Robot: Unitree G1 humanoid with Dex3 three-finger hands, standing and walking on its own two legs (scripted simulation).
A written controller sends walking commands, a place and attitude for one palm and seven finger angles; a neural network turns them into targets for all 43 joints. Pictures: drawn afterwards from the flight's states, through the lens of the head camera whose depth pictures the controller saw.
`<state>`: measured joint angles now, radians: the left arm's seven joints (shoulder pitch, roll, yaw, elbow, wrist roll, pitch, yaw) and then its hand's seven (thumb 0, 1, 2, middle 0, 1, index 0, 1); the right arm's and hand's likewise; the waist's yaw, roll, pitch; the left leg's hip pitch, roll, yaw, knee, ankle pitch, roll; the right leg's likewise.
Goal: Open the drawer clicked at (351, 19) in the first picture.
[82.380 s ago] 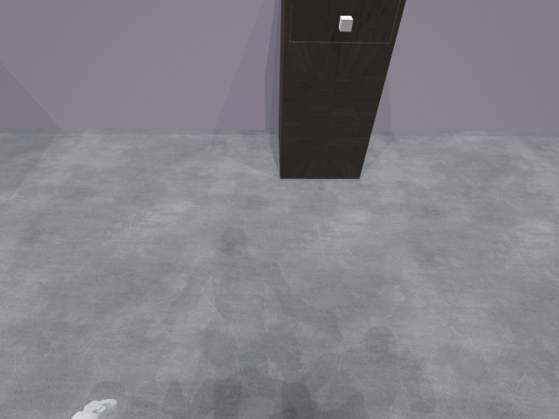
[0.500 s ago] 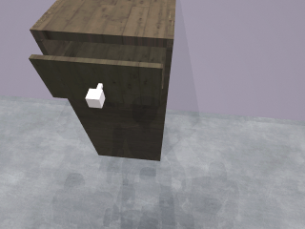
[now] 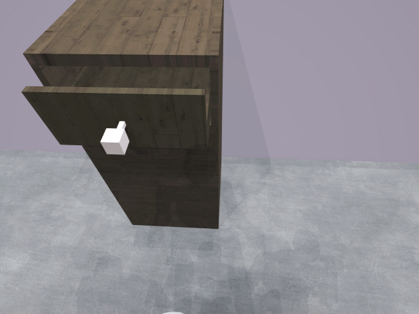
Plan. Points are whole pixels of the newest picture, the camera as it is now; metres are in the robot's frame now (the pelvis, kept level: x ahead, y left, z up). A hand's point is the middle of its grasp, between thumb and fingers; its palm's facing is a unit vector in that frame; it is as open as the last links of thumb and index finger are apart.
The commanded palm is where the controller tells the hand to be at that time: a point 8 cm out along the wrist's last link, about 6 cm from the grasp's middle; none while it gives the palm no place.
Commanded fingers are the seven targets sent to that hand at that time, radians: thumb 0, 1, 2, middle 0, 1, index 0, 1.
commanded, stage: come to a stop and stand still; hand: left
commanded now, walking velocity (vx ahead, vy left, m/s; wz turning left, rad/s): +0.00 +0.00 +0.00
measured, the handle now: (118, 135) +0.46 +0.23 +0.07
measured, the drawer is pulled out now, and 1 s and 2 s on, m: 0.09 0.09 0.09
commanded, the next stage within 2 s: look again from close up in 0.50 s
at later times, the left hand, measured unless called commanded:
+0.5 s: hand out of the picture -0.01 +0.16 -0.14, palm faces +0.01 -0.98 -0.21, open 7.4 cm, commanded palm none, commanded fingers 0.00 0.90 0.90 -0.20 -0.30 -0.20 -0.30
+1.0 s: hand out of the picture +0.01 +0.15 -0.15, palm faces +0.03 -0.98 -0.18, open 7.4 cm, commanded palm none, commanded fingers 0.00 0.90 0.90 -0.20 -0.30 -0.20 -0.30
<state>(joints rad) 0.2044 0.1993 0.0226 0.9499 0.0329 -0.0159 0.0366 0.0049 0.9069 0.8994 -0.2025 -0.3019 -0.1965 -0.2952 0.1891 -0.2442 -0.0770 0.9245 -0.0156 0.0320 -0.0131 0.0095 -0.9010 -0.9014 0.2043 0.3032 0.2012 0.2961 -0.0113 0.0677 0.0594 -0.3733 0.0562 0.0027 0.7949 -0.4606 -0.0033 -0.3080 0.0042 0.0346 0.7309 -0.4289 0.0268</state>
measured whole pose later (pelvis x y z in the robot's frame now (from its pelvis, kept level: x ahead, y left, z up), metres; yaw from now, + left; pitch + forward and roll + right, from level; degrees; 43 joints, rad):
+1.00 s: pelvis +0.01 -0.02 +0.03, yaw +0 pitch -1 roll +1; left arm 0.29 0.14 0.00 1.12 0.01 -0.02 0.02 0.01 0.91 0.90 -0.20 -0.30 -0.20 -0.30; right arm 0.29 -0.14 0.00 1.12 -0.02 -0.01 -0.03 0.02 -0.92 -0.90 0.20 0.30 0.20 0.30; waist 0.01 0.00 0.01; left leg -0.20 0.03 0.00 0.49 -0.29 -0.03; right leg -0.19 0.00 0.01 0.52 -0.32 -0.01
